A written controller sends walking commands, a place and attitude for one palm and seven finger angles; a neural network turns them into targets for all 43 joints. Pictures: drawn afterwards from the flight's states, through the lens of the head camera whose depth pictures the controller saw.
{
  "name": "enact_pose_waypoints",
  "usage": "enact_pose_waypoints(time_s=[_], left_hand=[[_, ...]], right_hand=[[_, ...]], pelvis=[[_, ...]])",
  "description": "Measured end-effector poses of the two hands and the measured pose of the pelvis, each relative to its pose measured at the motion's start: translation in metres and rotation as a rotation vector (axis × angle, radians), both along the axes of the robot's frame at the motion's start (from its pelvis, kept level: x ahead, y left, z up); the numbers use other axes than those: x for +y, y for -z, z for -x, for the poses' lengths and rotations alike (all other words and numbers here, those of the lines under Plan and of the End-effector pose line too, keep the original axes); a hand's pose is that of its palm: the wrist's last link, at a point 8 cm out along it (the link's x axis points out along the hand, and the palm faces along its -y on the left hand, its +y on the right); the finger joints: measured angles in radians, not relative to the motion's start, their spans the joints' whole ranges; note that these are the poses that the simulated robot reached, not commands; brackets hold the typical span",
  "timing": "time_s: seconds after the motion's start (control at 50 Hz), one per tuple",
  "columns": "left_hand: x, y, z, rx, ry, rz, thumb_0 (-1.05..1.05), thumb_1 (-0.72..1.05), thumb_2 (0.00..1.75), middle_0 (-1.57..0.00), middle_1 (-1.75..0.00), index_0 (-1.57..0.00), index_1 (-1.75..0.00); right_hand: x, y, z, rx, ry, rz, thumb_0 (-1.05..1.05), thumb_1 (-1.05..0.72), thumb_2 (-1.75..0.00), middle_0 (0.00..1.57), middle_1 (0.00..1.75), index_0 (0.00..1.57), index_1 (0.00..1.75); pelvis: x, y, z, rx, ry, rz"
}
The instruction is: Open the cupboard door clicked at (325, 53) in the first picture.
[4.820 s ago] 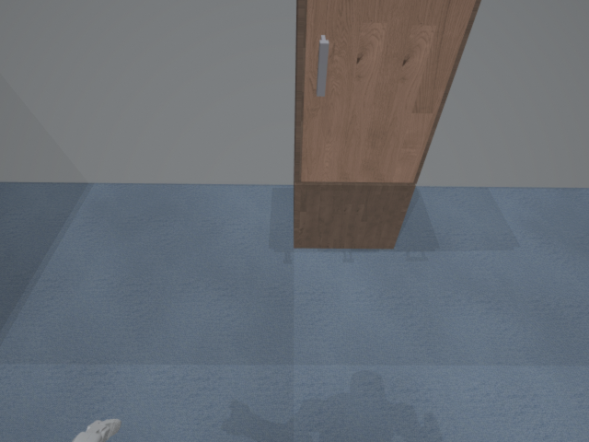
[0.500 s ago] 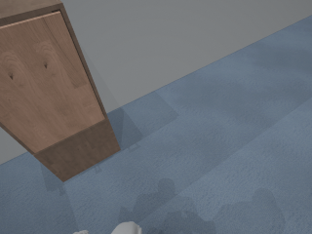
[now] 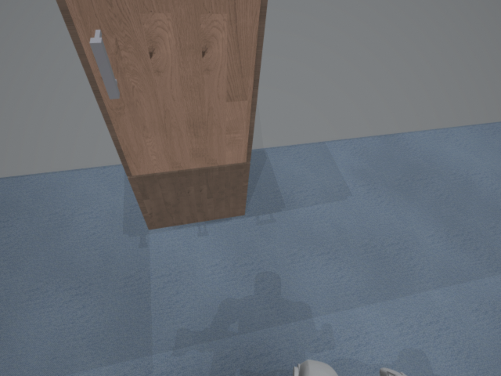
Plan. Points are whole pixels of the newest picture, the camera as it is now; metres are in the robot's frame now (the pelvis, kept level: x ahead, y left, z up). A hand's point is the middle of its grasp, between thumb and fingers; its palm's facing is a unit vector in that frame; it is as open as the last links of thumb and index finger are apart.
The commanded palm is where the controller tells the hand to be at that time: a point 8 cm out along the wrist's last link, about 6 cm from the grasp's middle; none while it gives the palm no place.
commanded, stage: turn to face it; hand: left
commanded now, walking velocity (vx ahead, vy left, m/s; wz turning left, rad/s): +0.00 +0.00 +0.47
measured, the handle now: (106, 65) +0.70 +0.39 +0.06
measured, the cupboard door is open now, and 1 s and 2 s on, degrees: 0 0 0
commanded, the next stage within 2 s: take the last steps up to it in 0.40 s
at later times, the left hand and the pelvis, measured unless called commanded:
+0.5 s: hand out of the picture +0.04 +0.15 -0.14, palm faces +0.23 -0.93 -0.27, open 7.4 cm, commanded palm none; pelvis +0.00 -0.05 +0.00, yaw +13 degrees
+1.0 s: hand out of the picture -0.05 +0.21 -0.18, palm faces +0.35 -0.92 -0.16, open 7.4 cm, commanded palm none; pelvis +0.03 +0.04 +0.01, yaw +16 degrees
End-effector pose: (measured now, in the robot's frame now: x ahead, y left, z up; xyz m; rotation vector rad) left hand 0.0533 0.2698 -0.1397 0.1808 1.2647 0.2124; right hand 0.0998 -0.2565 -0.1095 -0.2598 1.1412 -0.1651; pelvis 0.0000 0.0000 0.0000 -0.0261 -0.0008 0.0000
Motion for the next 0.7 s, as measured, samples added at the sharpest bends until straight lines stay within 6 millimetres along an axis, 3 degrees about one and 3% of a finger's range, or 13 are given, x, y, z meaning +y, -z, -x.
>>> enact_pose_waypoints(time_s=[0.1,0.2,0.3,0.42,0.54,0.62,0.7], left_hand=[[-0.007,-0.010,-0.020,-0.072,-0.013,-0.012,0.01,0.91,0.90,-0.19,-0.30,-0.20,-0.30],[-0.027,-0.019,-0.037,-0.129,-0.015,-0.029,0.01,0.91,0.90,-0.19,-0.30,-0.20,-0.30],[-0.054,-0.026,-0.036,-0.179,-0.021,-0.059,0.01,0.90,0.90,-0.20,-0.30,-0.20,-0.30],[-0.073,-0.035,0.001,-0.150,-0.097,-0.057,0.00,0.90,0.90,-0.20,-0.30,-0.20,-0.30],[-0.081,-0.026,0.050,-0.077,-0.187,-0.028,0.00,0.90,0.90,-0.20,-0.30,-0.20,-0.30],[-0.080,-0.016,0.093,-0.014,-0.259,0.004,0.00,0.90,0.90,-0.20,-0.30,-0.20,-0.30],[-0.074,-0.003,0.142,0.072,-0.332,0.047,0.00,0.90,0.90,-0.20,-0.30,-0.20,-0.30]], right_hand=[[0.002,0.007,0.008,0.036,-0.010,-0.030,0.00,-0.90,-0.90,0.20,0.30,0.20,0.30],[-0.008,0.023,0.020,0.081,-0.010,-0.065,0.00,-0.90,-0.90,0.21,0.30,0.20,0.30],[-0.027,0.046,0.026,0.117,-0.012,-0.104,0.00,-0.90,-0.90,0.20,0.30,0.20,0.30],[-0.038,0.043,0.021,0.157,-0.061,-0.114,0.00,-0.90,-0.90,0.20,0.30,0.20,0.30],[-0.037,0.038,0.012,0.182,-0.126,-0.089,0.00,-0.90,-0.90,0.20,0.30,0.20,0.30],[-0.023,0.031,-0.003,0.177,-0.190,-0.065,0.00,-0.91,-0.90,0.20,0.30,0.19,0.30],[0.005,0.021,-0.027,0.130,-0.263,-0.048,0.00,-0.91,-0.90,0.20,0.29,0.19,0.30]], pelvis=[[-0.006,-0.002,-0.002,0.006,-0.048,-0.007],[-0.021,0.001,-0.003,0.009,-0.090,-0.024],[-0.041,0.009,-0.003,0.003,-0.129,-0.035],[-0.053,0.000,-0.002,-0.012,-0.195,-0.064],[-0.053,-0.003,0.002,-0.016,-0.244,-0.064],[-0.044,-0.003,0.005,-0.016,-0.272,-0.054],[-0.027,-0.001,0.006,-0.011,-0.293,-0.037]])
